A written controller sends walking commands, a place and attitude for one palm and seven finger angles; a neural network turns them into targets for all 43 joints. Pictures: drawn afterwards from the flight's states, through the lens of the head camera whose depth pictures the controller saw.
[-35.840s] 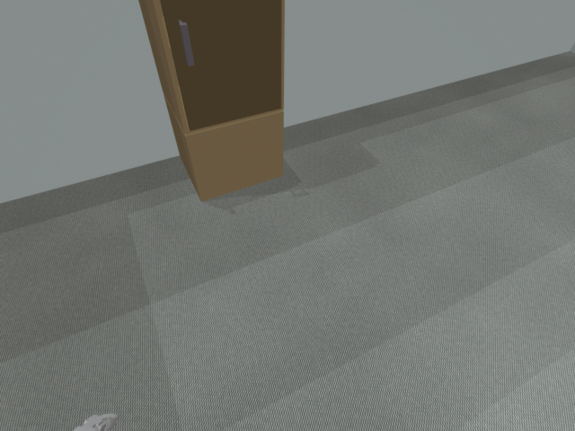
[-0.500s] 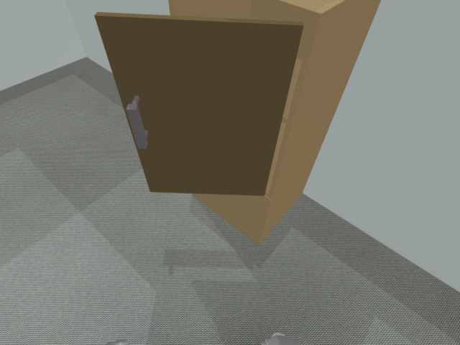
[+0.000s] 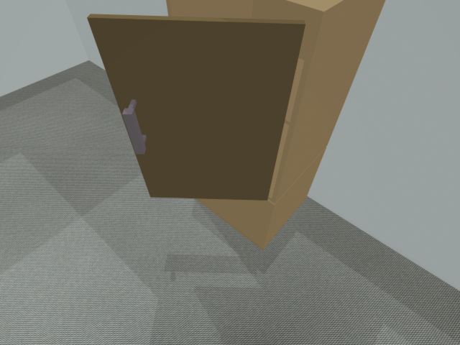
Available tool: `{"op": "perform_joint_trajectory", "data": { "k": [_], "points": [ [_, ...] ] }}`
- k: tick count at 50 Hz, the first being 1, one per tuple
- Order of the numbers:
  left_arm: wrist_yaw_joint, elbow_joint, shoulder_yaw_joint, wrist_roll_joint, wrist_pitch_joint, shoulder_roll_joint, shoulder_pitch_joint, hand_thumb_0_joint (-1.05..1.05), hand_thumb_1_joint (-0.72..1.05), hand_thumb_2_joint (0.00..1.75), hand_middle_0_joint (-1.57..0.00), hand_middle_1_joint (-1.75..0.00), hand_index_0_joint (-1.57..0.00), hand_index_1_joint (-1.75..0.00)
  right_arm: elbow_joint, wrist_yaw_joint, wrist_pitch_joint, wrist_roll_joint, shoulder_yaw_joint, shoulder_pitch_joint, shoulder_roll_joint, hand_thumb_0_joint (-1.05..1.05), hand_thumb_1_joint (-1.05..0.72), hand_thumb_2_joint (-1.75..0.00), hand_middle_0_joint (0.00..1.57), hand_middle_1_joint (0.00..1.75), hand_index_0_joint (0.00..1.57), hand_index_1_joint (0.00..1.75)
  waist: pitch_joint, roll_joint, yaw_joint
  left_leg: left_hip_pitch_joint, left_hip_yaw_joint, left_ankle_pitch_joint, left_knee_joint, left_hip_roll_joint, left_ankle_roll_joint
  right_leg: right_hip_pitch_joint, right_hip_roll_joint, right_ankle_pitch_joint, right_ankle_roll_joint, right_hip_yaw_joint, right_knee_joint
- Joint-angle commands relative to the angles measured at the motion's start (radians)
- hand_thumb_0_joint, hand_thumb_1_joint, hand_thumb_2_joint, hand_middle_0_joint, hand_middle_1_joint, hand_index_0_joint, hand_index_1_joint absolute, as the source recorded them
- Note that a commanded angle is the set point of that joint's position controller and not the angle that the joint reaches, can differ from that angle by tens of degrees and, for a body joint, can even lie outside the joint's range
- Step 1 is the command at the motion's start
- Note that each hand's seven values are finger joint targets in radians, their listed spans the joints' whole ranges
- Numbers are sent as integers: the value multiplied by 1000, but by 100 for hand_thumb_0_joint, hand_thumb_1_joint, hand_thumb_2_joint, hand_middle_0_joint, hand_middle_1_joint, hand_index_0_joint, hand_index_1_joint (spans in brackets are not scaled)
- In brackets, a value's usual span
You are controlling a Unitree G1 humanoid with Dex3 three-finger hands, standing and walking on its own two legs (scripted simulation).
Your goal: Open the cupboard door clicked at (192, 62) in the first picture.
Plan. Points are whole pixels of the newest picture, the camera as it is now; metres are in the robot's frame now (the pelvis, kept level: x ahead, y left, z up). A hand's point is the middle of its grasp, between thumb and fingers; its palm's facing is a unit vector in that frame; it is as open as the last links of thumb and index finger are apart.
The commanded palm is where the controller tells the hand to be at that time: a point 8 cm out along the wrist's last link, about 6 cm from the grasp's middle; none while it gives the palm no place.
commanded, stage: come to a stop and stand still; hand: left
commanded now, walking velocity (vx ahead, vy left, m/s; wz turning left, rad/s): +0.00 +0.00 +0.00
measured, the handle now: (136, 127) +0.58 +0.28 +0.01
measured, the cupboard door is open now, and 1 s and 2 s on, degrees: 39 39 39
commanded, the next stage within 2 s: look again from close up in 0.40 s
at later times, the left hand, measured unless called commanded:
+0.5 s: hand out of the picture -0.05 +0.18 -0.17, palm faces +0.05 -0.98 -0.19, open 7.4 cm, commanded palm none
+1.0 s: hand out of the picture -0.01 +0.17 -0.16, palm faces +0.04 -0.98 -0.19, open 7.3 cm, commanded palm none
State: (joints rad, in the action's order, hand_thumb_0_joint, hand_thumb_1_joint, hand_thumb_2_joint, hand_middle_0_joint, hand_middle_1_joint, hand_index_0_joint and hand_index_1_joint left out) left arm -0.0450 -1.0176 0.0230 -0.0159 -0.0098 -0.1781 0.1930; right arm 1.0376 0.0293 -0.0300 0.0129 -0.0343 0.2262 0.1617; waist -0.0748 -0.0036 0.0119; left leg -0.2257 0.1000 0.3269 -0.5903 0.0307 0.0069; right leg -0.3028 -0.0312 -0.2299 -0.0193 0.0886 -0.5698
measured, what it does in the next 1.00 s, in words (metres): stands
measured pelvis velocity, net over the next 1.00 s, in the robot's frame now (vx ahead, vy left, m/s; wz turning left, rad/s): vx -0.01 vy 0.00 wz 0.02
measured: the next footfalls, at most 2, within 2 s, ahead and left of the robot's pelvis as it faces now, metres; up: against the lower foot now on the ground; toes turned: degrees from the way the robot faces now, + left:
none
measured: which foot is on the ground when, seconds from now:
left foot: down 0.00-1.00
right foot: down 0.00-1.00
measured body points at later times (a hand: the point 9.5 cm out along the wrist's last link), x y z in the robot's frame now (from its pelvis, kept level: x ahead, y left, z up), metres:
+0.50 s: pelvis -0.02 +0.01 +0.01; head -0.03 +0.01 +0.46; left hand -0.05 +0.23 -0.15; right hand +0.00 -0.21 -0.15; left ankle -0.01 +0.11 -0.73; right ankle +0.05 -0.11 -0.73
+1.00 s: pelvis -0.01 +0.00 +0.01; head +0.00 +0.00 +0.46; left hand -0.01 +0.22 -0.15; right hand -0.03 -0.20 -0.16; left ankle -0.01 +0.11 -0.73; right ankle +0.05 -0.11 -0.73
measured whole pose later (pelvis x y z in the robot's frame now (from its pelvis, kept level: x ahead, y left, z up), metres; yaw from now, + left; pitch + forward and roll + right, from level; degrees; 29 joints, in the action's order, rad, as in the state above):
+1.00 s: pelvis -0.01 +0.00 +0.01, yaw +1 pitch -2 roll +1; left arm -0.04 -1.10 0.00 -0.01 0.02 -0.14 0.30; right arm 1.12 0.02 0.01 0.02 0.01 0.34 0.11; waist -0.03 0.00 -0.01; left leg -0.17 0.09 0.24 -0.44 0.00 0.02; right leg -0.26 -0.03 -0.17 -0.01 0.06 -0.46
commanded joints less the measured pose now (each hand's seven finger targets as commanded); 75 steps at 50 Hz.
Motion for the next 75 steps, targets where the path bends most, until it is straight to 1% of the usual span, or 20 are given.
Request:
{"op": "perform_joint_trajectory", "data": {
  "k": [1,2,3,4,5,7,17,22,30,33,38,55,58,63,66,68,70,72,73,75],
  "points": [
    [-14,55,19,-5,31,-154,56,0,90,90,-20,-30,-20,-30,-92,-7,24,-10,-16,109,54,0,-90,-90,20,30,20,30,235,-163,-49,24,-46,-3,95,8,-15,174,-231,454,-101,-211,91],
    [-11,68,16,-4,25,-143,28,0,90,90,-20,-30,-20,-30,-96,-10,25,-6,-18,109,71,0,-90,-90,20,30,20,30,178,-122,-57,66,-61,-41,125,20,-6,70,-191,209,-76,-192,117],
    [-6,74,13,-5,15,-132,5,0,90,90,-20,-30,-20,-30,-97,-13,30,0,-18,108,79,0,-90,-90,20,30,20,30,105,-19,-60,77,-86,-78,151,49,8,-24,-137,10,-50,-154,119],
    [-1,77,10,-4,5,-120,10,0,90,90,-20,-30,-20,-30,-107,-15,32,6,-16,84,100,0,-90,-90,20,30,20,30,23,62,-45,-4,-151,-56,214,93,30,-55,-84,-105,-22,-118,111],
    [2,72,6,-7,0,-106,39,0,90,90,-20,-30,-20,-30,-122,-15,32,9,-16,44,121,0,-90,-90,20,30,20,30,-43,110,-26,-95,-189,42,283,122,43,-34,-54,-112,-6,-86,98],
    [8,51,-2,-13,-4,-90,111,0,90,90,-20,-30,-20,-30,-148,-18,31,9,-18,2,151,0,-90,-90,20,30,20,30,-85,84,0,-222,-208,229,352,128,52,44,-38,-74,0,-59,72],
    [15,34,-5,-10,21,-88,166,0,90,90,-20,-30,-20,-30,-110,-18,34,8,-4,86,130,0,-90,-90,20,30,20,30,-12,-34,-27,-97,-161,167,286,63,44,-15,-71,-185,-6,-146,209],
    [14,14,-6,-6,28,-79,176,0,90,90,-20,-30,-20,-30,-72,-16,41,8,6,119,107,0,-90,-90,20,30,20,30,-23,-21,-27,-95,-155,128,285,56,39,-16,-78,-185,-11,-164,228],
    [11,-23,-10,0,36,-54,186,0,90,90,-20,-30,-20,-30,-7,-10,57,4,19,160,77,0,-90,-90,20,30,20,30,-6,20,-16,-102,-152,60,301,67,31,58,-81,-60,-16,-149,204],
    [9,-36,-11,2,39,-50,183,0,90,90,-20,-30,-20,-30,15,-8,58,3,22,174,65,0,-90,-90,20,30,20,30,-8,-12,-14,-93,-140,19,290,64,27,72,-84,-40,-17,-150,211],
    [6,-46,-13,4,37,-40,179,0,90,90,-20,-30,-20,-30,40,-5,56,3,25,189,51,0,-90,-90,20,30,20,30,-31,-4,-13,-96,-137,17,295,67,24,69,-81,-37,-19,-148,212],
    [3,-54,-11,4,42,-32,172,0,90,90,-20,-30,-20,-30,67,-1,60,0,25,174,38,0,-90,-90,20,30,20,30,5,-1,-17,-20,-111,-83,279,72,18,93,-80,68,-19,-151,214],
    [5,-55,-5,-2,41,-45,182,0,90,90,-20,-30,-20,-30,69,-5,54,4,23,183,45,0,-90,-90,20,30,20,30,-12,-1,-11,-33,-94,28,270,56,19,87,-86,-82,-32,-162,228],
    [10,-37,22,-7,30,-84,200,0,90,90,-20,-30,-20,-30,51,-14,36,12,21,193,38,0,-90,-90,20,30,20,30,-70,-92,-4,-87,-39,116,164,0,19,25,-144,-360,-70,-262,317],
    [9,-23,40,-5,30,-97,205,0,90,90,-20,-30,-20,-30,43,-17,38,13,18,214,26,0,-90,-90,20,30,20,30,-57,-132,-11,-69,-19,70,91,-16,18,3,-192,-396,-101,-311,358],
    [10,-11,45,-6,30,-93,191,0,90,90,-20,-30,-20,-30,44,-17,44,11,18,235,23,0,-90,-90,20,30,20,30,-53,-77,-18,-23,-25,55,136,-12,21,-19,-179,-345,-103,-278,323],
    [15,0,42,-5,30,-70,174,0,90,90,-20,-30,-20,-30,50,-16,55,11,19,262,35,0,-90,-90,20,30,20,30,-56,10,-24,4,-61,38,217,20,31,-28,-125,-249,-85,-197,215],
    [22,14,32,-11,29,-28,153,0,90,90,-20,-30,-20,-30,50,-11,63,12,11,285,81,0,-90,-90,20,30,20,30,-59,170,-32,24,-196,61,331,128,77,-62,-28,-147,-47,-49,25],
    [23,26,23,-17,29,0,126,0,90,90,-20,-30,-20,-30,49,-3,63,11,8,302,98,0,-90,-90,20,30,20,30,-91,223,-41,50,-270,-21,384,194,115,-124,5,-141,-27,15,-67],
    [18,29,8,-13,34,17,107,0,90,90,-20,-30,-20,-30,50,11,74,13,23,298,66,0,-90,-90,20,30,20,30,-69,170,-34,156,-272,-516,320,234,162,-191,-13,-212,-17,-17,-145]
  ]
}}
